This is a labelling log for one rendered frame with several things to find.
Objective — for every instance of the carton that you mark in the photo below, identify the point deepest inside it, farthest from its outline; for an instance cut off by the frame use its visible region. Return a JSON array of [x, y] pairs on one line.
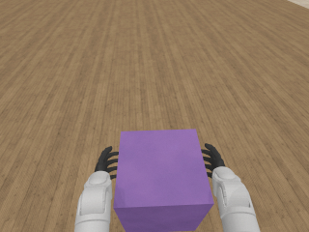
[[162, 183]]

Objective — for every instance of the left robot forearm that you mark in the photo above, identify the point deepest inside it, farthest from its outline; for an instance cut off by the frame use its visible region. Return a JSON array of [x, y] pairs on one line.
[[93, 213]]

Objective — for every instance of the right robot forearm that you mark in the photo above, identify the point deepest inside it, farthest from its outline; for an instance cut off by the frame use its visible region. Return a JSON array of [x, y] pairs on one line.
[[234, 202]]

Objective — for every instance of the right robot hand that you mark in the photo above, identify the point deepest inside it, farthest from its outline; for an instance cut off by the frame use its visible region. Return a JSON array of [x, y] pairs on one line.
[[215, 159]]

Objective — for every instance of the left robot hand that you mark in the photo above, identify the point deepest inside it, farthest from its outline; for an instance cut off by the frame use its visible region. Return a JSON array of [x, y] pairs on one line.
[[103, 161]]

